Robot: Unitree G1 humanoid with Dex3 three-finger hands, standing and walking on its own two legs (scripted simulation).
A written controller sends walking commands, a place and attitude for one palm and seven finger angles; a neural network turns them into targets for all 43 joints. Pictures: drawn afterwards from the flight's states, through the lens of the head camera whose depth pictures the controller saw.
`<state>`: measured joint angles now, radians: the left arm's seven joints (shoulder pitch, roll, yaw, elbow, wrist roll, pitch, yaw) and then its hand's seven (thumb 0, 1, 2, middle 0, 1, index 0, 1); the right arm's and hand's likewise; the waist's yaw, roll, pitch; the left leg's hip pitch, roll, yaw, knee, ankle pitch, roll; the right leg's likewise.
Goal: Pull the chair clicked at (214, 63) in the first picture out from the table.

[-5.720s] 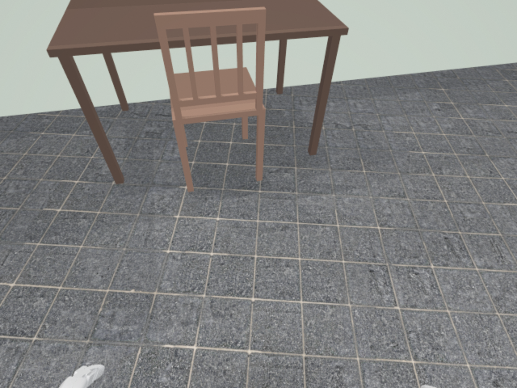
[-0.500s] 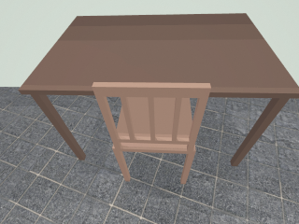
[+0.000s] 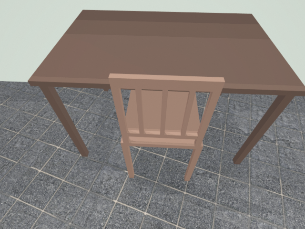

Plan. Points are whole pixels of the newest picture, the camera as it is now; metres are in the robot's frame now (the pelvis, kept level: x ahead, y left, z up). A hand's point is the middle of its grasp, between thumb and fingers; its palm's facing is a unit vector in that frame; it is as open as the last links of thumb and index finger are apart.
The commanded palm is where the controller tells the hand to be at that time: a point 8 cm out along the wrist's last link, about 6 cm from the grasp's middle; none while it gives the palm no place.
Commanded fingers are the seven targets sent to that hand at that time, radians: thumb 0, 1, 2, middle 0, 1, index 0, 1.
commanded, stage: come to a stop and stand still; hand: left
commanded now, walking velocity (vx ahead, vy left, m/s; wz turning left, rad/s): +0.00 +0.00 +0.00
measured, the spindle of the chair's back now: (163, 113) +0.56 +0.00 -0.10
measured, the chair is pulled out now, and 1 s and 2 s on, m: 0.00 0.00 0.00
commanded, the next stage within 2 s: look again from close up in 0.40 s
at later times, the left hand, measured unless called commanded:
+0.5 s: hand out of the picture -0.02 +0.15 -0.18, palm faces +0.05 -0.98 -0.17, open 7.4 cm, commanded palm none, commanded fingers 0.00 0.90 0.90 -0.20 -0.30 -0.20 -0.30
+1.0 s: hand out of the picture +0.01 +0.18 -0.18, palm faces +0.03 -0.98 -0.20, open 7.4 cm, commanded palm none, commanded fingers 0.00 0.90 0.90 -0.20 -0.30 -0.20 -0.30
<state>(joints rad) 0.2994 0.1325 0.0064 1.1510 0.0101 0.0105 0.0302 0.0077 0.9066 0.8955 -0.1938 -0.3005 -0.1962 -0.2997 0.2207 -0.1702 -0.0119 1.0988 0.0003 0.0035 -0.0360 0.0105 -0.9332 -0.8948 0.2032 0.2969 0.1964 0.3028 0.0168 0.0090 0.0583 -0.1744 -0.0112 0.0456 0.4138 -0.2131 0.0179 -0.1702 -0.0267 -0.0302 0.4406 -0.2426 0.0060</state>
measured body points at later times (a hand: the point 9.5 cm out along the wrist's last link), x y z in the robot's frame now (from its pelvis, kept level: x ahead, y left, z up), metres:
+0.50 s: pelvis -0.01 -0.01 +0.00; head +0.00 -0.01 +0.45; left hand -0.02 +0.20 -0.16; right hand -0.03 -0.21 -0.16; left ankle +0.01 +0.11 -0.74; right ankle +0.00 -0.12 -0.74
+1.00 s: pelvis +0.00 +0.01 +0.00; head +0.00 +0.00 +0.45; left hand +0.01 +0.23 -0.16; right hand +0.01 -0.21 -0.17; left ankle +0.01 +0.11 -0.74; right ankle +0.00 -0.12 -0.74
